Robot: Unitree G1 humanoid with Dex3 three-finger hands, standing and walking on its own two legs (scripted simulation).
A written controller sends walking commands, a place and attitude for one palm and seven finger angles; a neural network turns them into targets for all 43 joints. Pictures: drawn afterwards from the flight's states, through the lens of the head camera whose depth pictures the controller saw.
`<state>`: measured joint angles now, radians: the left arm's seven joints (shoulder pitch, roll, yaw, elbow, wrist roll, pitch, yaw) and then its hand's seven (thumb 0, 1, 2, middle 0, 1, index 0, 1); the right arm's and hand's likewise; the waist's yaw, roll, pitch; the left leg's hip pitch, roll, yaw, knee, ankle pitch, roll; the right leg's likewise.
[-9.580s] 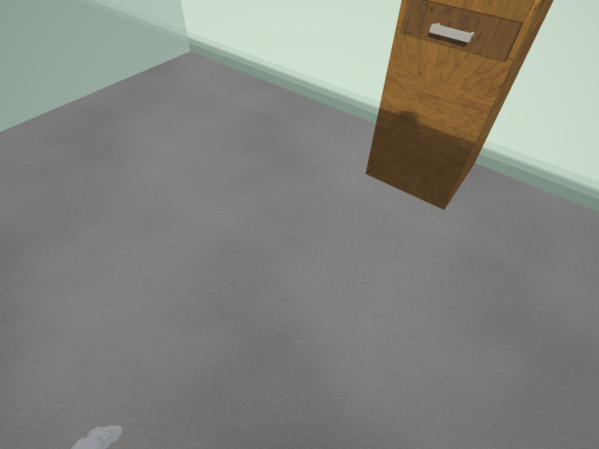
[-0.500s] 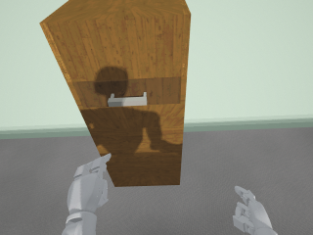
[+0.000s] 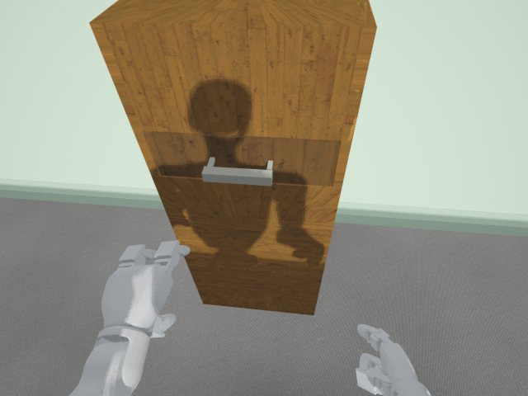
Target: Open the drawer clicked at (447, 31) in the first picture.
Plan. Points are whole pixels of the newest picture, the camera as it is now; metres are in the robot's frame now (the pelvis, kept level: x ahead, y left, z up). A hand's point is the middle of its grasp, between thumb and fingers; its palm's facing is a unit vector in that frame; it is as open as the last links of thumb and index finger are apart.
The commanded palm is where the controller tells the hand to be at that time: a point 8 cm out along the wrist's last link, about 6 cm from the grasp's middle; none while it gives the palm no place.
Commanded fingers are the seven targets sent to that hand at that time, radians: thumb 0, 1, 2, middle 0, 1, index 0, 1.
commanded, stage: raise the hand with hooked fingers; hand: left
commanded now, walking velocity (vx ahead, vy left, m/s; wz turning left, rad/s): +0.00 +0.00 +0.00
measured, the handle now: (239, 169) +0.53 +0.13 +0.03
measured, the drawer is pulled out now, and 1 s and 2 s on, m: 0.00 0.00 0.00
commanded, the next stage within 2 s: move the hooked fingers above the handle in 1.06 s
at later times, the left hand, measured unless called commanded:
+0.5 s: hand (143, 224) +0.31 +0.22 +0.12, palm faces +0.12 -0.08 -0.99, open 13.6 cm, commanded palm +0.28 +0.22 +0.17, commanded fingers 0.00 -0.50 0.30 -0.30 -1.20 -0.30 -1.20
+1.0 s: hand (129, 218) +0.30 +0.23 +0.14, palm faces +0.09 -0.07 -0.99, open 13.8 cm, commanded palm +0.27 +0.23 +0.20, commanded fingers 0.00 -0.50 0.30 -0.30 -1.20 -0.30 -1.20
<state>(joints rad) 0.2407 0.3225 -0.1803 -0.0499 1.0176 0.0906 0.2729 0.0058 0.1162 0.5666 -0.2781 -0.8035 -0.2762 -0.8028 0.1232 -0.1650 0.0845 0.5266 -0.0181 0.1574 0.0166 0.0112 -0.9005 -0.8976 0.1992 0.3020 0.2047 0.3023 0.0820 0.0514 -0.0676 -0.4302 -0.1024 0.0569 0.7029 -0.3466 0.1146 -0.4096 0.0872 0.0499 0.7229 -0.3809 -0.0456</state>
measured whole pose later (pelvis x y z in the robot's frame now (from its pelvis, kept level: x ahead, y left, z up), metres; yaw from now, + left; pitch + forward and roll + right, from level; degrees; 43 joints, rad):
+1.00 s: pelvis +0.00 -0.02 +0.02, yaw +2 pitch +1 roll +0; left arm -0.09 0.55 -0.03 -0.04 0.87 -0.04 0.02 0.00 -0.49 0.30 -0.33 -1.20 -0.32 -1.20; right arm 0.14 -0.27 0.02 0.61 0.02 0.19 -0.02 0.01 -0.90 -0.90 0.20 0.30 0.20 0.30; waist 0.08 0.08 0.00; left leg -0.27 -0.11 0.00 0.48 -0.23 0.09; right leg -0.24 0.08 0.02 0.50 -0.28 -0.06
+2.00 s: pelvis +0.02 -0.01 +0.02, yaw +3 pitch +6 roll +0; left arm -0.44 0.36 -0.26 0.33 0.97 0.21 0.12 0.00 -0.49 0.30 -0.32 -1.20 -0.32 -1.20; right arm 0.16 -0.24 0.01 0.63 0.04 0.24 0.02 0.01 -0.91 -0.90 0.19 0.30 0.20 0.30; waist 0.04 0.07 -0.06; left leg -0.37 -0.12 0.00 0.54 -0.28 0.10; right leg -0.34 0.06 0.02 0.57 -0.34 -0.05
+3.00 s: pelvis +0.03 -0.07 +0.01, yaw +3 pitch +10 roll +2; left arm -0.67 0.36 -0.24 0.75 0.94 0.16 0.06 0.00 -0.48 0.30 -0.32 -1.20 -0.33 -1.21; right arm 0.23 -0.26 -0.01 0.64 0.05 0.23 -0.05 0.01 -0.90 -0.90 0.20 0.30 0.20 0.30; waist -0.04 0.03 -0.10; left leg -0.43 -0.07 0.00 0.54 -0.27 0.04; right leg -0.41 0.11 0.00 0.57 -0.32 -0.13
